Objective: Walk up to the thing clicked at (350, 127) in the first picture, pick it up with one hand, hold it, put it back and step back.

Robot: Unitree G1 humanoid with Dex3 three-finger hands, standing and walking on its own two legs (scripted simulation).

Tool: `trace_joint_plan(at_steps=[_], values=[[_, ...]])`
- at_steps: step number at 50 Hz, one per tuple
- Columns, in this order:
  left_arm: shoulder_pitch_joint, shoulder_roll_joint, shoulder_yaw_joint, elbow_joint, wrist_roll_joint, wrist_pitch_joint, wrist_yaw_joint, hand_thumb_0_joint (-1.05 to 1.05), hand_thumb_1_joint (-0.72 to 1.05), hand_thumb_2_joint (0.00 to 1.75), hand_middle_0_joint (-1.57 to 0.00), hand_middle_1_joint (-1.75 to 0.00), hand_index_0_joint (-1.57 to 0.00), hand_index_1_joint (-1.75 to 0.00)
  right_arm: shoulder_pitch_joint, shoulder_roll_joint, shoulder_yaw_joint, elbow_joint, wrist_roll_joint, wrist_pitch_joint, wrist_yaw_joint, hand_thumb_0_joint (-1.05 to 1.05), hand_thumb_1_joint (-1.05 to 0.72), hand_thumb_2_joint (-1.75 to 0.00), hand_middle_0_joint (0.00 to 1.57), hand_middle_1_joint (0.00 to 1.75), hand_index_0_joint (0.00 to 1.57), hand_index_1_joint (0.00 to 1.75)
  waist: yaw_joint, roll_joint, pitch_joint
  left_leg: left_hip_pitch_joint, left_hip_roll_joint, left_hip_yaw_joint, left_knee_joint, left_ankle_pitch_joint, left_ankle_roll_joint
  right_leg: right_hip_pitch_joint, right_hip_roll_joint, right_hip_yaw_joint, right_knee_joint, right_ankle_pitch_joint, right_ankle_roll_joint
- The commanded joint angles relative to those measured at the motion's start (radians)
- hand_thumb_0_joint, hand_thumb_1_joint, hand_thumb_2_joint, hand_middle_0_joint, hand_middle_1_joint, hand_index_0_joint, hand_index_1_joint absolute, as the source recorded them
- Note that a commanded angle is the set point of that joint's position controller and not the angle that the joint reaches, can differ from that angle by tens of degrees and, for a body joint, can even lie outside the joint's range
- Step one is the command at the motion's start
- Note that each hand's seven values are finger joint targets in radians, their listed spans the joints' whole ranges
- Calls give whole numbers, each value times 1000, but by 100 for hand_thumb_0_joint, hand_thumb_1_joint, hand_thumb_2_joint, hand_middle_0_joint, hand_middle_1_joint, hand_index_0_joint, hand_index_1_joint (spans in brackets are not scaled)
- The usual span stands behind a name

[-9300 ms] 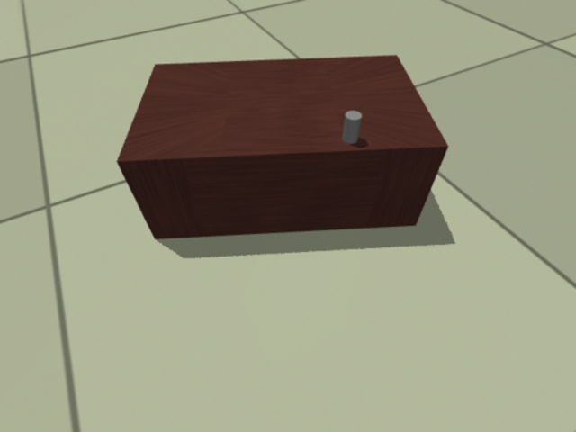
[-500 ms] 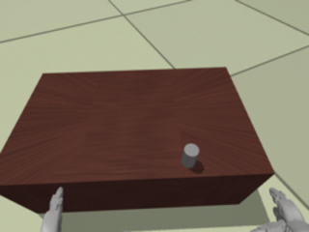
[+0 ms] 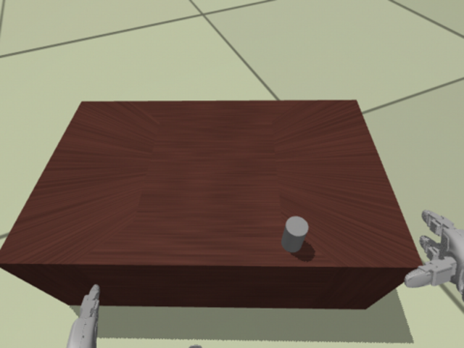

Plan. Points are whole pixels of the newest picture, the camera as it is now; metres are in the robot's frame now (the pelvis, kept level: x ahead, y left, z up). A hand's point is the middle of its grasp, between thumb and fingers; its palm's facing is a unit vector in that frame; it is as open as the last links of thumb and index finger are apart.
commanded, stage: go down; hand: right
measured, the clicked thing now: (294, 234) +0.44 -0.13 -0.24
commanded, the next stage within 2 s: approach in 1.06 s
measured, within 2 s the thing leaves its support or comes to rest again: neither
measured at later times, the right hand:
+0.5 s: hand (431, 221) +0.33 -0.32 +0.03, palm faces +0.11 +0.99 -0.10, open 17.1 cm
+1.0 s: hand (438, 200) +0.36 -0.33 +0.05, palm faces +0.10 +0.99 -0.07, open 17.2 cm
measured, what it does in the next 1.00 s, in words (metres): stands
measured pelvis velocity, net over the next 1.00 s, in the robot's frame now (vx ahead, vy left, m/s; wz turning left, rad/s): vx -0.01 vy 0.01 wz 0.00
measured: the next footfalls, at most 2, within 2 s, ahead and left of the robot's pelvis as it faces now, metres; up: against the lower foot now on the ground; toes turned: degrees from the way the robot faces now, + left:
none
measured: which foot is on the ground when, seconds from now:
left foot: down 0.00-1.00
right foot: down 0.00-1.00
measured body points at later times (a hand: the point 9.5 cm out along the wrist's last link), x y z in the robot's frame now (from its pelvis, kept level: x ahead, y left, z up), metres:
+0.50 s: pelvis +0.00 +0.00 +0.00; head +0.04 -0.01 +0.45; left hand +0.15 +0.27 -0.06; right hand +0.32 -0.37 +0.04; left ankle +0.03 +0.13 -0.71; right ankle -0.03 -0.10 -0.71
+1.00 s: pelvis -0.01 +0.01 +0.00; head +0.04 -0.02 +0.45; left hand +0.14 +0.27 -0.06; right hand +0.35 -0.38 +0.06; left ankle +0.03 +0.13 -0.71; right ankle -0.03 -0.10 -0.71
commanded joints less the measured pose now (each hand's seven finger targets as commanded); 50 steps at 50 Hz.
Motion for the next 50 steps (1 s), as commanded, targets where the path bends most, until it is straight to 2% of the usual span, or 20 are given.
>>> trace_joint_plan(at_steps=[1, 4, 6, 7, 9, 12, 14, 15, 18, 22, 26, 29, 33, 35, 41, 42, 43, 45, 46, 50], values=[[-51, 156, 73, -169, 5, -58, 17, 0, -56, 6, -5, -5, -5, -6, -224, -316, -104, -179, 2, -104, 8, 0, 52, -2, 6, 4, 6, 4, -10, -41, -263, 235, -4, -15, -75, 276, 33, 70, -1, 29, -132, 412, 10], [-28, 125, 55, -95, 8, -58, 10, 0, -57, 7, -6, -6, -4, -7, -230, -316, -94, -154, -4, -134, 16, 0, 52, -2, 6, 4, 6, 4, -12, -114, -207, 176, -6, -16, -78, 254, 36, 75, -5, 28, -138, 439, 15], [-24, 178, 107, -61, 15, -60, 13, 0, -56, 6, -5, -5, -4, -6, -257, -324, -95, -143, -2, -152, 20, 0, 51, -2, 7, 4, 6, 4, 8, -118, -216, 162, -11, -13, -78, 248, 37, 84, -10, 34, -144, 442, 16], [-34, 156, 88, -48, 15, -62, 7, 0, -56, 6, -5, -5, -4, -6, -265, -318, -88, -136, -4, -156, 26, 0, 50, -2, 7, 4, 6, 4, 8, -136, -197, 147, -12, -11, -74, 249, 37, 88, -12, 36, -145, 460, 20], [-55, 191, 117, -68, 16, -69, 9, 0, -56, 6, -5, -5, -5, -6, -337, -355, -104, -158, 4, -180, 34, 0, 50, -2, 7, 4, 6, 4, 22, -140, -240, 151, -16, -7, -78, 260, 37, 122, -19, 45, -142, 506, 23], [-63, 137, 65, -25, 15, -69, 3, 0, -56, 6, -5, -5, -5, -6, -381, -358, -114, -129, 20, -211, 47, 0, 50, -2, 7, 4, 6, 4, 11, -121, -235, 155, -19, -5, -72, 266, 39, 105, -25, 52, -138, 528, 26], [-109, 146, 70, -48, 10, -71, 3, 0, -55, 5, -5, -5, -5, -6, -364, -350, -118, -56, 30, -228, 62, 0, 45, -2, 8, 4, 7, 4, 13, -76, -226, 163, -20, -4, -76, 246, 36, 77, -21, 49, -146, 465, 18], [-117, 189, 112, -30, 11, -69, 9, 0, -55, 5, -5, -5, -5, -6, -400, -378, -134, -43, 33, -236, 67, 0, 45, -2, 8, 3, 7, 3, 17, -74, -231, 161, -19, -6, -81, 235, 37, 73, -19, 49, -153, 434, 17], [-90, 178, 88, -52, 10, -64, 9, 0, -54, 5, -5, -5, -5, -5, -418, -401, -138, 42, 31, -249, 91, 0, 45, -1, 8, 3, 7, 3, 22, -61, -252, 182, -17, -8, -95, 238, 36, 72, -10, 43, -159, 402, 10], [-119, 145, 43, -75, 7, -60, 4, 0, -55, 5, -5, -5, -5, -5, -448, -429, -150, 140, 37, -281, 122, 0, 43, -1, 9, 3, 7, 3, -4, -82, -261, 206, -17, -10, -92, 258, 43, 59, -11, 42, -160, 446, 17], [-113, 181, 74, -80, 10, -60, 7, 0, -55, 5, -5, -5, -5, -5, -507, -483, -171, 185, 38, -316, 140, 0, 44, -1, 8, 3, 7, 3, 11, -78, -270, 205, -12, -20, -97, 258, 42, 46, -5, 34, -157, 406, 10], [-112, 132, 23, -67, 7, -59, 2, 0, -55, 5, -5, -5, -5, -5, -570, -513, -174, 195, 38, -344, 151, 0, 47, -1, 8, 4, 7, 4, 4, -80, -255, 202, -8, -31, -104, 231, 38, 7, 4, 25, -160, 333, 0], [-109, 188, 66, -91, 9, -60, 8, 0, -55, 5, -5, -5, -5, -5, -627, -543, -179, 226, 42, -370, 162, 0, 48, -1, 8, 4, 7, 4, 32, -82, -314, 190, -16, -27, -95, 251, 40, 51, -4, 35, -153, 378, 7], [-88, 143, 26, -80, 9, -59, 4, 0, -55, 5, -5, -5, -5, -5, -623, -537, -172, 264, 38, -374, 172, 0, 48, -1, 8, 4, 7, 4, 33, -100, -301, 169, -15, -28, -95, 249, 39, 51, 0, 31, -144, 379, 6], [-118, 157, 31, -95, 12, -60, -1, 0, -54, 4, -5, -5, -5, -5, -666, -553, -165, 295, 36, -393, 185, 0, 48, -2, 7, 4, 7, 4, 36, -96, -287, 171, -11, -36, -109, 193, 37, 4, 4, 26, -152, 279, -1], [-109, 172, 41, -97, 11, -60, 1, 0, -54, 4, -5, -5, -5, -4, -698, -591, -182, 269, 38, -398, 183, 0, 49, -1, 8, 4, 7, 4, 35, -100, -294, 174, -13, -37, -111, 182, 37, 3, 2, 28, -157, 266, -1], [-97, 142, 15, -70, 11, -58, -2, 0, -54, 4, -5, -5, -5, -5, -686, -578, -177, 301, 39, -398, 184, 0, 49, -2, 8, 4, 7, 4, 30, -120, -292, 166, -15, -35, -103, 195, 40, 6, 1, 28, -153, 292, 6], [-113, 175, 42, -124, 10, -62, 1, 0, -54, 5, -5, -5, -5, -5, -714, -586, -183, 287, 46, -404, 190, 0, 50, -1, 8, 4, 7, 4, 45, -100, -338, 162, -18, -30, -102, 213, 37, 33, -2, 34, -145, 312, 6], [-109, 174, 41, -116, 10, -61, 2, 0, -55, 5, -5, -5, -5, -5, -664, -575, -178, 333, 42, -398, 191, 0, 49, -2, 8, 4, 7, 4, 38, -102, -327, 177, -15, -30, -98, 228, 38, 25, 2, 31, -144, 330, 6], [-110, 162, 23, -111, 11, -60, 0, 0, -55, 5, -5, -6, -5, -5, -715, -594, -185, 300, 47, -410, 194, 0, 49, -2, 8, 4, 7, 3, 32, -118, -312, 144, -21, -27, -96, 207, 42, 23, -3, 36, -144, 326, 8]])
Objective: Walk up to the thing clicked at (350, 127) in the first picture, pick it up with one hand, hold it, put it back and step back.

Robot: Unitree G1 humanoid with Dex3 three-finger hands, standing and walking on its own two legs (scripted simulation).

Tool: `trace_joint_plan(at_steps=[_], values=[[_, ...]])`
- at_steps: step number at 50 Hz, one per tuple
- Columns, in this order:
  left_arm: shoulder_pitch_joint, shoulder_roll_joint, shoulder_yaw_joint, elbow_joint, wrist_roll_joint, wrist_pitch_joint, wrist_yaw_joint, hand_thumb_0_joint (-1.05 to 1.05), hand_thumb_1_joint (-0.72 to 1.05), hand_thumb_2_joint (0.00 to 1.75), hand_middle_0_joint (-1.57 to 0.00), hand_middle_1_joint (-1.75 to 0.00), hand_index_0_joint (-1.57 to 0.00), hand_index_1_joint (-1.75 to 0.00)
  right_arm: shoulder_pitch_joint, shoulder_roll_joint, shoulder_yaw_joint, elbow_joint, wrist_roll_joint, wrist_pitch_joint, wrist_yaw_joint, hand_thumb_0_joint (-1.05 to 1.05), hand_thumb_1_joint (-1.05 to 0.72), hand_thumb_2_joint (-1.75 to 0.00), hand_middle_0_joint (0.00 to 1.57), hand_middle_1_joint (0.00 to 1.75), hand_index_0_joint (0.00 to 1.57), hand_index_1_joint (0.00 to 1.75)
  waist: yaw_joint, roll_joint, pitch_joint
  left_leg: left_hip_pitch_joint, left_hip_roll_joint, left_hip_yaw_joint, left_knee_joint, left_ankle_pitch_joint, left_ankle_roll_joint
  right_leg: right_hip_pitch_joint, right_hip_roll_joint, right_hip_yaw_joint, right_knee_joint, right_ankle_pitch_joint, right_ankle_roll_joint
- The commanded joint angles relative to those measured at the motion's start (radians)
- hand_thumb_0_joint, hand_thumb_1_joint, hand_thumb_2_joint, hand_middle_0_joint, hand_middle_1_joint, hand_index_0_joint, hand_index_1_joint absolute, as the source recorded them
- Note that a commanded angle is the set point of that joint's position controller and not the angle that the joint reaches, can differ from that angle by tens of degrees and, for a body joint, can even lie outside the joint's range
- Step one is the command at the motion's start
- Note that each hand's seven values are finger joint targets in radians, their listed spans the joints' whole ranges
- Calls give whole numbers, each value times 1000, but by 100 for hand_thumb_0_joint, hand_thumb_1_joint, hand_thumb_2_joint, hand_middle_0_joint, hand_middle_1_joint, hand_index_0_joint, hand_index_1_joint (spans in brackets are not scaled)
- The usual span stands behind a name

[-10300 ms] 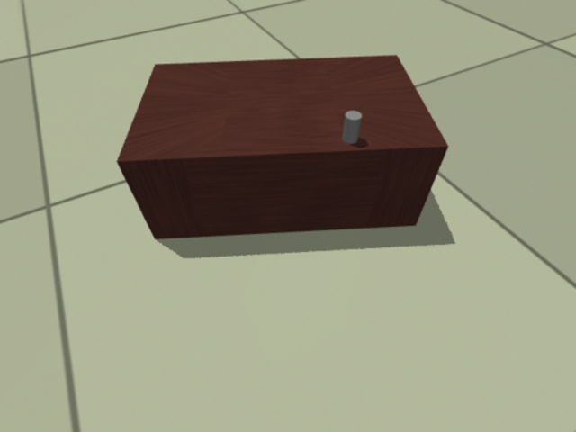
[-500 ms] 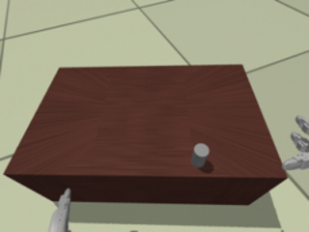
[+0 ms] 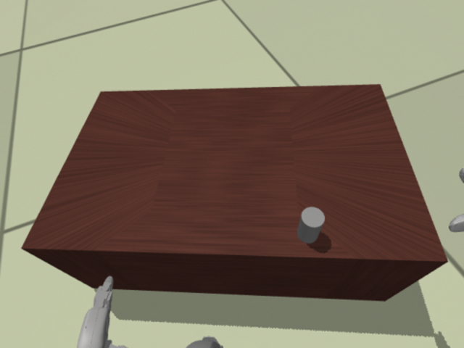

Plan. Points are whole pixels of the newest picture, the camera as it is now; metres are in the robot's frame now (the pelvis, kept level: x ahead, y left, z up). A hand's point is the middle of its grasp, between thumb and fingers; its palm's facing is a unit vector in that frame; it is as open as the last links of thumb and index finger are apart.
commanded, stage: go down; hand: right
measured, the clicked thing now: (310, 225) +0.45 -0.14 -0.24
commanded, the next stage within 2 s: approach in 0.06 s
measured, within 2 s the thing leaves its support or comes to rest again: neither
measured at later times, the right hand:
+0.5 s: hand (421, 200) +0.39 -0.30 -0.01, palm faces +0.05 +1.00 +0.06, open 17.6 cm
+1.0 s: hand (350, 233) +0.42 -0.24 -0.23, palm faces +0.02 +1.00 +0.07, open 17.4 cm
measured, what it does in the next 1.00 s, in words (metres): lowers itself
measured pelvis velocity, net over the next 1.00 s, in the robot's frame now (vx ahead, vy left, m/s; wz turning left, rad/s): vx -0.06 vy -0.01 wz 0.06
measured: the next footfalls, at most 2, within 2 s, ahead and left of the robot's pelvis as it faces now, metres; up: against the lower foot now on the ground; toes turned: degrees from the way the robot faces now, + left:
none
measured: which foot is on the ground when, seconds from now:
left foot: down 0.00-1.00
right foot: down 0.00-1.00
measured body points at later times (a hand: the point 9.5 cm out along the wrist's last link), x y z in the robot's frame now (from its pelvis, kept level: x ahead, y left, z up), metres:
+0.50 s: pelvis -0.01 +0.00 -0.04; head +0.09 -0.05 +0.40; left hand +0.17 +0.25 -0.06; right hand +0.38 -0.36 -0.01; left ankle +0.05 +0.12 -0.71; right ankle -0.02 -0.11 -0.71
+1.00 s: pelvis -0.06 -0.01 -0.18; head +0.13 -0.09 +0.23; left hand +0.11 +0.25 -0.09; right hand +0.41 -0.29 -0.23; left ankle +0.04 +0.12 -0.71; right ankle -0.02 -0.11 -0.71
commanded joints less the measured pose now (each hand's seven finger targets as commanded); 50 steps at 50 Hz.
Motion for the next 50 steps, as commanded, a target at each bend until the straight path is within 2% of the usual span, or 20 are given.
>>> trace_joint_plan(at_steps=[1, 4, 7, 12, 14, 16, 19, 22, 26, 30, 32, 34, 37, 38, 42, 43, 44, 45, 48, 50], values=[[-47, 173, 86, -141, -1, -51, 14, 0, -55, 5, -5, -6, -5, -5, -343, -381, -64, -189, 24, -69, 5, 0, 50, -1, 8, 3, 7, 3, -10, -167, -302, 191, -8, -38, -56, 152, 31, 98, 7, 26, -126, 280, 2], [-29, 168, 81, -111, 4, -49, 8, 0, -55, 5, -5, -6, -5, -6, -313, -375, -62, -156, 23, -70, 9, 0, 50, -1, 8, 3, 7, 3, -18, -188, -291, 181, -12, -34, -51, 160, 33, 98, 4, 31, -123, 315, 8], [-71, 180, 80, -192, 0, -51, 8, 0, -55, 6, -5, -6, -5, -6, -364, -412, -90, -224, 33, -83, 14, 0, 53, -2, 7, 4, 7, 4, -11, -179, -367, 202, -16, -31, -44, 200, 32, 138, -3, 37, -106, 404, 12], [-55, 110, 24, -143, -1, -52, -7, 0, -57, 5, -5, -4, -4, -5, -268, -271, -39, -66, 53, -101, 45, 0, 57, 0, 7, 4, 7, 4, 4, -128, -290, 143, -17, -36, -13, 218, 33, 64, -1, 35, -75, 429, 9], [-61, 156, 61, -173, 6, -60, -7, 0, -57, 6, -5, -4, -3, -6, -317, -276, -46, -97, 67, -139, 55, 0, 60, 0, 7, 4, 7, 4, 31, -100, -329, 109, -19, -36, 9, 225, 31, 63, -5, 41, -49, 436, 6], [-70, 152, 57, -182, 8, -66, -17, 0, -57, 5, -5, -4, -4, -6, -319, -244, -48, -84, 87, -185, 65, 0, 61, -1, 7, 4, 7, 4, 34, -98, -317, 54, -20, -34, 41, 202, 28, 50, -6, 47, -16, 458, 7], [-46, 135, 69, -189, 10, -82, -36, 0, -57, 6, -5, -5, -4, -6, -296, -183, -71, -52, 132, -280, 74, 0, 61, -1, 7, 4, 7, 4, 54, -75, -307, -37, -14, -45, 116, 161, 25, -70, 8, 41, 66, 357, -4], [-6, 173, 111, -329, 21, -98, -44, 0, -58, 6, -5, -5, -4, -7, -295, -199, -106, -93, 139, -375, 73, 0, 61, -1, 7, 4, 7, 4, 75, -95, -426, -53, -12, -63, 193, 181, 21, -113, 23, 36, 150, 329, -8], [91, 198, 159, -428, 32, -105, -57, 0, -57, 6, -5, -5, -4, -6, -332, -211, -150, -90, 147, -473, 67, 0, 61, 0, 7, 4, 8, 4, 110, -141, -452, -175, -20, -53, 289, 152, 24, -171, 16, 50, 249, 381, 5], [92, 168, 140, -535, 51, -119, -77, 0, -55, 4, -4, -5, -4, -5, -351, -254, -194, -105, 118, -549, 40, 0, 61, 0, 7, 4, 7, 4, 96, -210, -493, -248, -20, -54, 376, 96, 31, -244, 10, 50, 320, 351, 19], [88, 162, 143, -551, 64, -123, -87, 0, -54, 4, -4, -4, -4, -5, -367, -234, -185, -74, 96, -577, 30, 0, 60, 0, 7, 4, 7, 4, 108, -255, -477, -328, -23, -48, 419, 54, 34, -279, 1, 52, 358, 338, 26], [83, 167, 150, -574, 74, -128, -96, 0, -54, 4, -4, -4, -4, -5, -382, -223, -174, -34, 74, -593, 19, 0, 59, -1, 7, 4, 7, 4, 116, -265, -451, -374, -24, -45, 453, -9, 36, -362, -3, 52, 387, 226, 27], [66, 197, 178, -666, 84, -138, -105, 0, -53, 3, -4, -4, -4, -4, -400, -267, -204, -55, 46, -611, -2, 0, 54, -3, 7, 5, 6, 5, 138, -317, -537, -407, -25, -40, 504, -13, 40, -373, -16, 64, 429, 201, 32], [95, 226, 215, -663, 89, -137, -105, 0, -53, 3, -4, -4, -4, -4, -398, -277, -219, -40, 45, -619, -7, 0, 56, -3, 6, 5, 6, 5, 151, -327, -537, -448, -25, -36, 528, -7, 40, -380, -21, 69, 454, 224, 34], [99, 228, 215, -765, 94, -149, -125, 0, -54, 3, -4, -4, -4, -4, -393, -183, -205, 36, 41, -639, -26, 0, 52, -3, 7, 5, 7, 5, 215, -286, -555, -538, -33, -12, 611, -38, 42, -495, -20, 90, 545, 195, 29], [88, 215, 204, -804, 94, -149, -127, 0, -54, 4, -4, -4, -4, -4, -431, -185, -194, 11, 32, -648, -37, 0, 51, -4, 7, 5, 7, 5, 212, -297, -577, -541, -31, -18, 619, -58, 45, -521, -16, 85, 559, 133, 27], [116, 222, 213, -818, 93, -149, -127, 0, -55, 4, -4, -5, -4, -5, -430, -162, -177, 32, 22, -651, -43, 0, 51, -5, 7, 5, 7, 5, 241, -288, -564, -576, -28, -13, 640, -64, 44, -540, -16, 96, 576, 107, 27], [123, 258, 255, -833, 93, -149, -125, 0, -54, 3, -4, -4, -4, -4, -418, -184, -189, 48, 14, -653, -54, 0, 51, -4, 7, 5, 7, 5, 249, -283, -563, -581, -28, -11, 658, -65, 43, -572, -15, 97, 592, 94, 26], [181, 286, 283, -914, 89, -146, -131, 0, -56, 4, -5, -5, -5, -5, -452, -260, -226, 7, -17, -663, -101, 0, 52, -3, 8, 4, 7, 4, 262, -312, -604, -599, -24, -14, 696, -70, 43, -619, -5, 91, 624, 49, 24], [205, 282, 289, -972, 92, -139, -137, 0, -55, 4, -5, -5, -5, -5, -509, -252, -224, -44, -32, -663, -139, 0, 54, -3, 8, 4, 7, 4, 272, -360, -649, -608, -25, -15, 705, -59, 46, -594, -3, 86, 639, 71, 24]])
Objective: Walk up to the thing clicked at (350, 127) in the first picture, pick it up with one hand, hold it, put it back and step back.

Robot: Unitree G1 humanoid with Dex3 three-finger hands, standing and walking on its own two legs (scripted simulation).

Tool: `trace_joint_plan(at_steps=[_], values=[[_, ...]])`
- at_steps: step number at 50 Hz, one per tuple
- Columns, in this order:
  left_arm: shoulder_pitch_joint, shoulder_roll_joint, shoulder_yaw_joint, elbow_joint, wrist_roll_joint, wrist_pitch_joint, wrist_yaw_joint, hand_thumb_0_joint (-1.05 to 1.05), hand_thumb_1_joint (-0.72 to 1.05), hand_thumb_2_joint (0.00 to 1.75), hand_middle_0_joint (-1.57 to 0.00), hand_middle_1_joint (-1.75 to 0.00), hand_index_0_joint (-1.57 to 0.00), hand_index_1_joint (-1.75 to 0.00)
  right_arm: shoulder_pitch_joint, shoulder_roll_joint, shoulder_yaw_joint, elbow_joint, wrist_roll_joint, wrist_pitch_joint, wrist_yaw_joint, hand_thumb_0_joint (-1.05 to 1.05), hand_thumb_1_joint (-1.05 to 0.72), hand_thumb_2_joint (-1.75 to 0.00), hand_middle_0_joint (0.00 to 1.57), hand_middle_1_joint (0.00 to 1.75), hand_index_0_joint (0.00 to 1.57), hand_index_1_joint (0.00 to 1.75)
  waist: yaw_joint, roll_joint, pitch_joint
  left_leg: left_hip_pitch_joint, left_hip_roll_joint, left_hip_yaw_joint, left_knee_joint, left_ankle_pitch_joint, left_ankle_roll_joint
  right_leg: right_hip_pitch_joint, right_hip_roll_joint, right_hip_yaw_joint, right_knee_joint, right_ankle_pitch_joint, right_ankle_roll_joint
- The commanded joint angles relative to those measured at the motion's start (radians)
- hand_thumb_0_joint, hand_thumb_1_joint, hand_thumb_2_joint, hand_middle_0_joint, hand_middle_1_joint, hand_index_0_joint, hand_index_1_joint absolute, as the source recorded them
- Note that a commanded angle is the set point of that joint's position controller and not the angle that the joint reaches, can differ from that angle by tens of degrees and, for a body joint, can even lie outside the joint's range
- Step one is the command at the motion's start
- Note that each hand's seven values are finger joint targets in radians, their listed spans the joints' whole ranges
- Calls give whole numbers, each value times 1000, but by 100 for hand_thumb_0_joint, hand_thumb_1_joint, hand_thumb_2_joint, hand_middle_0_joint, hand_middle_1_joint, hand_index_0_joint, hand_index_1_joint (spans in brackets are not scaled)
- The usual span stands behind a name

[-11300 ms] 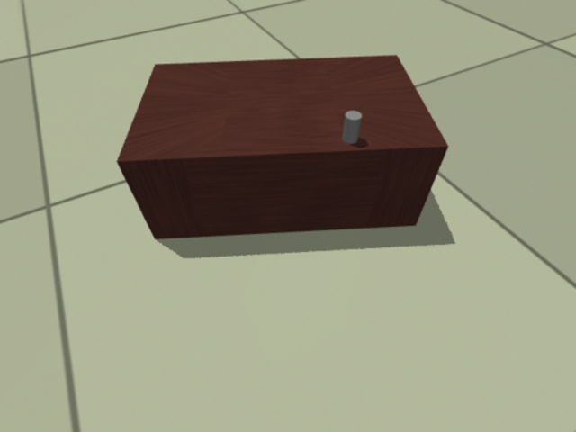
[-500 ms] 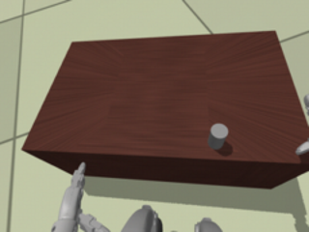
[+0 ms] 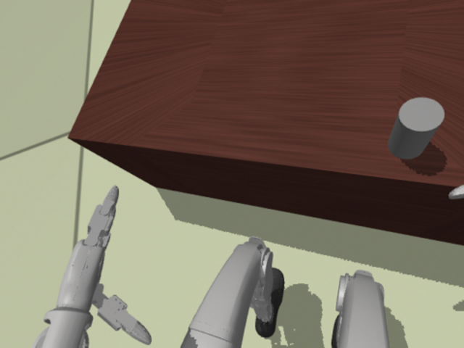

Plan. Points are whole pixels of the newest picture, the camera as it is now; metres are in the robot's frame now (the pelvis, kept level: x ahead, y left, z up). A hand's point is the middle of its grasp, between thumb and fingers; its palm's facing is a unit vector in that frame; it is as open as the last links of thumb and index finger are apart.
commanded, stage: close in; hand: right
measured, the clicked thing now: (412, 130) +0.50 -0.16 -0.07
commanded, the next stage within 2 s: rest palm in 0.44 s
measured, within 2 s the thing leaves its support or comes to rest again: leaves its support in 1.70 s
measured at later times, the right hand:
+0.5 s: hand (433, 133) +0.49 -0.18 -0.05, palm faces +0.09 +1.00 +0.05, open 17.7 cm
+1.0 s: hand (420, 123) +0.51 -0.17 -0.05, palm faces +0.10 +1.00 +0.03, open 16.1 cm
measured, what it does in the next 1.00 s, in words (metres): stands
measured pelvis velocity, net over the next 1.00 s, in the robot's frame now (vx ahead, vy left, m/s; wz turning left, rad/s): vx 0.01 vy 0.00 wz -0.01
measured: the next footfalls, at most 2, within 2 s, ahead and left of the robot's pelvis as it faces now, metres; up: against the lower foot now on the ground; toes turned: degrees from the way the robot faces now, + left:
none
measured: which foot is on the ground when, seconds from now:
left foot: down 0.00-1.00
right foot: down 0.00-1.00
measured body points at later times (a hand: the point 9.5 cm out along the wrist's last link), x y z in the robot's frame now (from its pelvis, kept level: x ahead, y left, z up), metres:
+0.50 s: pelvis -0.01 +0.00 -0.01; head +0.17 -0.07 +0.39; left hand +0.16 +0.26 +0.11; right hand +0.48 -0.24 -0.05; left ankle +0.11 +0.13 -0.53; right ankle +0.03 -0.10 -0.53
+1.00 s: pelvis +0.01 +0.00 +0.00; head +0.19 -0.07 +0.40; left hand +0.18 +0.25 +0.13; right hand +0.49 -0.22 -0.05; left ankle +0.11 +0.13 -0.53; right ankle +0.03 -0.10 -0.53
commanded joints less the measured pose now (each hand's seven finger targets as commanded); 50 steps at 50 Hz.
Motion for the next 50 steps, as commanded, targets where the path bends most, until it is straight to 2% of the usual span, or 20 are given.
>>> trace_joint_plan(at_steps=[1, 4, 5, 6, 7, 9, 12, 15, 16, 18, 20, 22, 24, 25, 32, 35, 40, 43, 46, 50], values=[[100, 252, 219, -291, -16, -47, 21, 0, -55, 4, -5, -5, -5, -5, -376, -299, -35, -271, -20, -71, -75, 0, 54, -2, 8, 4, 7, 4, -4, -437, -628, 323, -33, -46, -81, 112, 49, 381, 9, 47, -234, 330, 34], [135, 258, 260, -249, -13, -33, 16, 0, -55, 4, -5, -5, -5, -5, -398, -255, 16, -315, -55, -49, -118, 0, 57, -1, 7, 4, 6, 4, 6, -536, -607, 246, -36, -39, -67, 91, 53, 447, 2, 48, -234, 365, 46], [142, 254, 274, -236, -14, -27, 14, 0, -55, 4, -5, -4, -5, -5, -383, -152, 82, -250, -64, -23, -120, 0, 59, -1, 7, 4, 6, 4, 39, -507, -528, 197, -38, -30, -74, 60, 51, 414, 0, 53, -241, 309, 44], [156, 241, 272, -243, -17, -26, 12, 0, -55, 4, -5, -5, -5, -4, -378, -97, 121, -236, -70, -3, -128, 0, 56, -1, 7, 4, 6, 4, 47, -488, -490, 188, -35, -34, -79, 36, 51, 361, 3, 50, -243, 236, 41], [157, 225, 266, -218, -18, -22, 13, 0, -55, 4, -5, -5, -5, -4, -399, -93, 129, -278, -79, 8, -138, 0, 54, -1, 7, 4, 6, 4, 36, -486, -479, 188, -30, -39, -80, 29, 49, 335, 2, 43, -239, 202, 39], [150, 229, 269, -254, -22, -14, 13, 0, -55, 4, -5, -5, -5, -5, -440, -163, 108, -396, -100, 20, -164, 0, 56, -3, 6, 5, 5, 5, 2, -532, -560, 206, -21, -39, -73, 32, 47, 388, 4, 42, -254, 185, 45], [145, 214, 261, -264, -21, -6, 11, 0, -54, 3, -4, -5, -5, -4, -423, -34, 182, -366, -100, 44, -190, 0, 61, -2, 5, 5, 5, 5, -2, -470, -505, 205, -21, -31, -65, 29, 47, 347, 5, 57, -268, 154, 44], [110, 221, 246, -319, -27, 4, 18, 0, -55, 4, -5, -4, -4, -4, -352, -113, 87, -291, -100, 55, -237, 0, 61, -2, 5, 5, 5, 5, -43, -370, -507, 278, -24, -31, -72, 23, 43, 248, 14, 51, -274, 120, 29], [109, 228, 246, -322, -26, 12, 20, 0, -55, 4, -5, -4, -4, -4, -381, -113, 83, -298, -100, 53, -247, 0, 61, -3, 5, 5, 5, 5, -31, -341, -512, 293, -25, -32, -76, 19, 41, 234, 17, 50, -274, 110, 26], [102, 243, 260, -369, -26, 18, 25, 0, -55, 4, -5, -4, -4, -5, -360, -68, 103, -287, -100, 46, -258, 0, 61, -2, 5, 5, 5, 5, -16, -280, -504, 343, -23, -42, -95, 5, 38, 199, 21, 37, -272, 92, 16], [112, 241, 256, -396, -28, 23, 27, 0, -55, 4, -5, -4, -5, -4, -367, -68, 96, -287, -104, 32, -273, 0, 61, -4, 4, 6, 5, 6, -12, -240, -508, 383, -23, -52, -112, -15, 35, 165, 26, 26, -264, 73, 8], [125, 222, 250, -400, -28, 28, 26, 0, -55, 4, -5, -4, -5, -4, -349, -56, 103, -295, -110, 19, -283, 0, 61, -3, 4, 6, 4, 6, -25, -258, -518, 386, -28, -59, -110, -4, 38, 174, 27, 19, -266, 90, 8], [152, 217, 263, -385, -29, 27, 24, 0, -55, 4, -5, -4, -5, -4, -350, -37, 111, -301, -110, 10, -288, 0, 61, -3, 4, 6, 5, 6, -13, -265, -518, 392, -31, -64, -113, 22, 35, 188, 27, 12, -257, 118, 6], [173, 208, 261, -393, -29, 25, 23, 0, -55, 4, -5, -4, -5, -5, -349, -19, 117, -315, -110, 5, -290, 0, 61, -4, 4, 6, 5, 6, 3, -265, -531, 395, -31, -63, -111, 44, 34, 204, 26, 12, -251, 140, 7], [226, 158, 233, -378, -22, 17, 7, 0, -61, 10, -6, -5, -2, -8, -366, 55, 176, -396, -121, -19, -299, 0, 61, -3, 6, 5, 6, 5, -5, -369, -574, 354, -31, -51, -85, 170, 40, 342, 24, 10, -236, 328, 23], [220, 176, 257, -374, -19, 17, 3, 0, -59, 8, -6, -6, -4, -8, -350, 74, 189, -415, -128, -21, -310, 0, 61, -3, 25, 14, 25, 14, -9, -404, -582, 311, -30, -41, -77, 184, 42, 419, 17, 20, -232, 411, 34], [185, 186, 256, -410, -15, 31, -1, 0, -58, 8, -5, -5, -4, -7, -372, 55, 167, -385, -139, -17, -340, 0, 61, -4, 39, 20, 39, 20, 0, -354, -559, 364, -30, -50, -92, 173, 40, 347, 22, 18, -245, 342, 24], [188, 186, 249, -430, -18, 42, -2, 0, -57, 7, -5, -5, -3, -6, -354, 3, 124, -348, -146, -15, -352, 0, 60, -4, 46, 23, 45, 23, -13, -316, -561, 419, -29, -63, -100, 177, 36, 297, 25, 11, -242, 317, 16], [197, 176, 245, -439, -19, 46, -8, 0, -57, 7, -5, -5, -4, -6, -348, 78, 160, -288, -146, -12, -342, 0, 59, -10, 51, 30, 51, 30, 13, -301, -523, 411, -29, -59, -95, 179, 38, 269, 25, 11, -244, 309, 15], [219, 186, 273, -478, -19, 42, -11, 0, -57, 6, -5, -5, -4, -6, -334, 65, 149, -293, -158, -12, -340, 0, 51, -20, 62, 42, 63, 42, 11, -289, -570, 452, -26, -70, -97, 193, 32, 263, 26, 6, -226, 314, 12]])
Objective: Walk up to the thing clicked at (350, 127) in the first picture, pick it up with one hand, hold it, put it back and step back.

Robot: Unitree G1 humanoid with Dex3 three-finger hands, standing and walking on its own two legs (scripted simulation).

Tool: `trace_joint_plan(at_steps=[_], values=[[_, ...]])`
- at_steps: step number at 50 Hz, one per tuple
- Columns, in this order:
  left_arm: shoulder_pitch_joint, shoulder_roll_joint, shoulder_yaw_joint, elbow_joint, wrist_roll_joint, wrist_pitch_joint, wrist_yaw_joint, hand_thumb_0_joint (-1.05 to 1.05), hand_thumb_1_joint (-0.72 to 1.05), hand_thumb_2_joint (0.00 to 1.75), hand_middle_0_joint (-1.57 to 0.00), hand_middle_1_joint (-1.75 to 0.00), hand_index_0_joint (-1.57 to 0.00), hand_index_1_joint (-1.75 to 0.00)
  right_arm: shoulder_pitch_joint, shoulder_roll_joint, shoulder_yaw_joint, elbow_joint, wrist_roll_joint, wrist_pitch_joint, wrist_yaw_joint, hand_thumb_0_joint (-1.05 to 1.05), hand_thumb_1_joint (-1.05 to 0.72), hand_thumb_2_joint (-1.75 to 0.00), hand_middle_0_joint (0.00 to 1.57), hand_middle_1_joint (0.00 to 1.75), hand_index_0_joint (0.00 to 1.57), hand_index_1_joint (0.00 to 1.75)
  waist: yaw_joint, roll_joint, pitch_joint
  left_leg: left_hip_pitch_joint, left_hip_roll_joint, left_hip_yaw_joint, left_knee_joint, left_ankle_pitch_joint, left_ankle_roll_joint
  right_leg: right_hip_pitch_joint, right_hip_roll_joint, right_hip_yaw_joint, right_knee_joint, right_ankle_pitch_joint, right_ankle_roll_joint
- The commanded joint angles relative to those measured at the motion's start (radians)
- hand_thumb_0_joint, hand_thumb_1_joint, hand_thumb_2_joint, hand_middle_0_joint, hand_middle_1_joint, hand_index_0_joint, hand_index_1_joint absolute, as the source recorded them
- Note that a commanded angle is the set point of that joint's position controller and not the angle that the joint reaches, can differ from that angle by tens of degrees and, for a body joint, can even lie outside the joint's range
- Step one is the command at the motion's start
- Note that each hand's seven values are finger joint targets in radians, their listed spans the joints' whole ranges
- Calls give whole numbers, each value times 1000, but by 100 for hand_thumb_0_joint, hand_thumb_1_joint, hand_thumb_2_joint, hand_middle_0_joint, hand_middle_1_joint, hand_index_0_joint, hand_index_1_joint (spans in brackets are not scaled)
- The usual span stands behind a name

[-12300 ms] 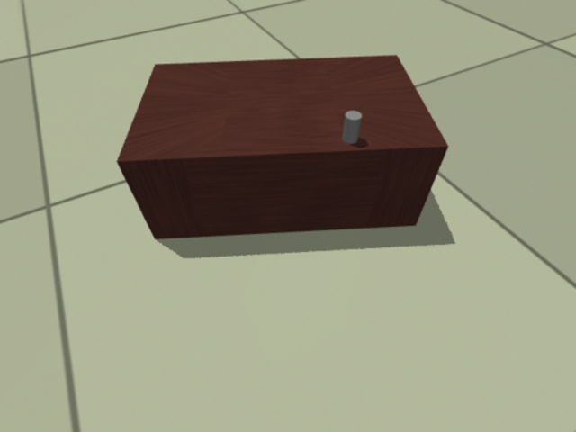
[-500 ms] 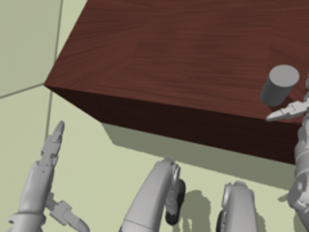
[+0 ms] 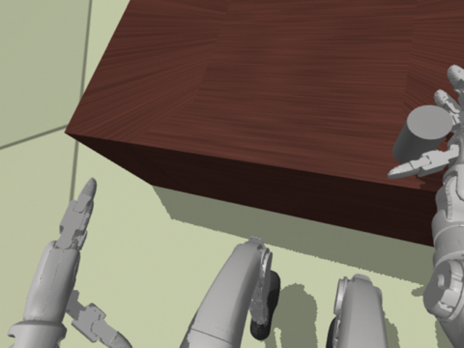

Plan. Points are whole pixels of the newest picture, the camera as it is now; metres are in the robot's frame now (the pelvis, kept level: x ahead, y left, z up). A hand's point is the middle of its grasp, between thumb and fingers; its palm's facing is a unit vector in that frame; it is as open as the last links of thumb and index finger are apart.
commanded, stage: close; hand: right
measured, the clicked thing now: (419, 138) +0.50 -0.16 -0.06
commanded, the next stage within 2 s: settle in 0.38 s
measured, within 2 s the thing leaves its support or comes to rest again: leaves its support in 0.70 s
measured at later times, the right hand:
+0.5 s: hand (430, 135) +0.49 -0.17 -0.04, palm faces +0.09 +1.00 +0.00, open 8.6 cm
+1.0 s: hand (441, 109) +0.50 -0.16 +0.01, palm faces +0.08 +1.00 +0.00, open 9.0 cm
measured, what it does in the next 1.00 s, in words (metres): stands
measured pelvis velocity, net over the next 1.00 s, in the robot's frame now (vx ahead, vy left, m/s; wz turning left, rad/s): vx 0.00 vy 0.00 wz -0.01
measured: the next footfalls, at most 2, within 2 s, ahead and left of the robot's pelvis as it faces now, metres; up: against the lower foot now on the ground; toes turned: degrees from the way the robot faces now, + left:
none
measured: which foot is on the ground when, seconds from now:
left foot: down 0.00-1.00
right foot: down 0.00-1.00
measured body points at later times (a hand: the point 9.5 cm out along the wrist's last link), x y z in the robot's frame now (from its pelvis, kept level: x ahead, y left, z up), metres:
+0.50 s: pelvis -0.01 +0.00 +0.00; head +0.17 -0.07 +0.41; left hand +0.16 +0.26 +0.12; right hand +0.48 -0.22 -0.04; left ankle +0.11 +0.12 -0.53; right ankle +0.03 -0.11 -0.53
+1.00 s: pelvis +0.00 +0.00 +0.03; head +0.16 -0.06 +0.44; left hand +0.17 +0.26 +0.11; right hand +0.49 -0.22 +0.01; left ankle +0.11 +0.12 -0.53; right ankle +0.03 -0.11 -0.53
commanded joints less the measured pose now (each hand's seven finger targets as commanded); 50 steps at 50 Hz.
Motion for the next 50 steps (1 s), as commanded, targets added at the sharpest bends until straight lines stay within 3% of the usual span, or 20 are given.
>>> trace_joint_plan(at_steps=[1, 4, 6, 8, 11, 12, 14, 18, 21, 23, 24, 27, 32, 35, 36, 38, 40, 42, 45, 50], values=[[89, 175, 171, -177, -13, -50, 24, 0, -56, 6, -5, -5, -4, -6, -273, -123, 9, -154, -5, -63, 8, 0, 49, -22, 65, 44, 66, 44, -5, -274, -537, 452, -35, -44, -126, 217, 33, 271, 18, 23, -241, 332, 13], [84, 164, 166, -141, -17, -49, 20, 0, -57, 6, -5, -5, -4, -6, -276, -145, -9, -171, 0, -71, -1, 0, 43, -27, 75, 52, 75, 52, -30, -308, -509, 392, -39, -31, -114, 196, 38, 296, 17, 30, -253, 344, 20], [68, 171, 170, -170, -16, -51, 21, 0, -56, 6, -5, -5, -4, -5, -293, -193, -30, -242, -5, -82, -4, 0, 38, -31, 81, 57, 81, 57, -41, -316, -566, 433, -36, -39, -117, 207, 35, 310, 16, 24, -247, 344, 18], [70, 151, 154, -163, -14, -52, 21, 0, -55, 5, -4, -4, -4, -5, -311, -138, 12, -272, -2, -86, -3, 0, 32, -37, 91, 65, 91, 65, -33, -334, -560, 429, -36, -48, -125, 190, 35, 314, 15, 18, -248, 322, 19], [81, 158, 161, -133, -15, -51, 27, 0, -55, 5, -4, -4, -4, -5, -302, -129, 21, -237, -2, -78, -8, 0, 22, -47, 100, 75, 99, 75, -16, -319, -546, 414, -38, -42, -133, 172, 34, 320, 15, 25, -257, 301, 20], [86, 147, 144, -130, -15, -50, 25, 0, -56, 5, -5, -5, -4, -5, -308, -94, 52, -248, -5, -74, -5, 0, 18, -50, 101, 77, 101, 77, -11, -324, -533, 392, -38, -34, -131, 170, 36, 326, 15, 29, -262, 302, 21], [82, 162, 153, -140, -11, -48, 29, 0, -55, 5, -4, -5, -4, -5, -340, -157, 25, -283, -12, -72, -15, 0, 10, -56, 107, 83, 107, 83, -21, -344, -575, 395, -37, -40, -134, 168, 35, 349, 14, 31, -260, 303, 20], [51, 160, 140, -126, -13, -41, 32, 0, -55, 4, -5, -5, -4, -5, -377, -158, 32, -275, -7, -59, -23, 0, -6, -68, 115, 94, 115, 94, -24, -327, -553, 416, -30, -49, -148, 133, 34, 311, 16, 27, -271, 242, 17], [34, 175, 147, -135, -19, -39, 33, 0, -55, 5, -5, -5, -5, -5, -327, -143, 28, -174, -3, -45, -21, 0, -16, -74, 121, 99, 120, 99, -14, -261, -479, 396, -33, -44, -156, 86, 32, 249, 17, 36, -286, 178, 11], [25, 192, 155, -154, -18, -39, 39, 0, -55, 4, -5, -5, -5, -5, -376, -182, 12, -189, -8, -48, -23, 0, -17, -86, 127, 110, 128, 111, -5, -267, -499, 397, -33, -44, -152, 90, 32, 264, 15, 37, -284, 181, 11], [21, 196, 158, -169, -16, -38, 37, 0, -55, 4, -5, -5, -5, -5, -367, -164, 16, -163, -8, -46, -23, 0, -19, -89, 127, 112, 128, 113, 6, -247, -498, 397, -34, -37, -153, 84, 31, 266, 16, 40, -286, 175, 11], [44, 181, 150, -143, -17, -38, 38, 0, -55, 5, -6, -6, -6, -6, -399, -185, 20, -222, -1, -52, -15, 0, -18, -109, 125, 126, 128, 126, -19, -292, -558, 444, -33, -46, -151, 125, 33, 291, 18, 31, -278, 225, 11], [46, 178, 142, -137, -23, -41, 41, 0, -55, 5, -5, -6, -5, -6, -403, -197, 23, -289, 8, -43, 7, 0, -20, -117, 131, 135, 135, 135, -30, -351, -620, 426, -36, -34, -142, 176, 38, 397, 16, 32, -285, 326, 24], [72, 155, 125, -63, -20, -30, 40, 0, -54, 5, -5, -6, -5, -6, -422, -195, 33, -314, 12, -31, -2, 0, -19, -123, 134, 140, 138, 140, -53, -398, -601, 412, -39, -33, -156, 168, 42, 428, 15, 33, -305, 342, 29], [71, 156, 133, -33, -21, -27, 41, 0, -54, 5, -5, -6, -5, -6, -394, -155, 45, -290, 15, -22, -3, 0, -19, -124, 135, 141, 139, 141, -39, -383, -563, 397, -39, -28, -162, 168, 41, 439, 13, 36, -310, 348, 30], [38, 176, 143, -87, -19, -32, 43, 0, -54, 5, -5, -6, -6, -6, -443, -176, 49, -378, 17, -19, -11, 0, -19, -127, 136, 143, 140, 143, -47, -403, -649, 421, -41, -27, -166, 193, 40, 510, 9, 39, -311, 411, 33], [54, 168, 131, -51, -16, -23, 43, 0, -54, 5, -5, -6, -5, -6, -416, -156, 59, -348, 17, -5, -21, 0, -19, -128, 135, 144, 140, 144, -59, -374, -606, 432, -44, -28, -182, 182, 40, 484, 9, 37, -325, 392, 30], [58, 143, 113, 0, -18, -15, 44, 0, -54, 5, -5, -6, -5, -6, -380, -86, 90, -249, 19, 11, -19, 0, -21, -131, 136, 146, 141, 146, -33, -314, -508, 422, -42, -27, -203, 167, 37, 424, 14, 35, -337, 333, 25], [19, 168, 115, -32, -18, -12, 49, 0, -55, 5, -5, -6, -5, -6, -393, -147, 60, -247, 9, 15, -23, 0, -19, -133, 138, 148, 143, 148, -55, -285, -529, 443, -41, -26, -210, 165, 35, 435, 13, 40, -357, 330, 23], [20, 153, 106, -28, -18, -6, 51, 0, -55, 5, -5, -5, -5, -5, -399, -105, 61, -216, 26, 18, -13, 0, -18, -131, 135, 146, 140, 146, -53, -222, -513, 525, -40, -38, -247, 176, 31, 401, 17, 31, -377, 307, 12]])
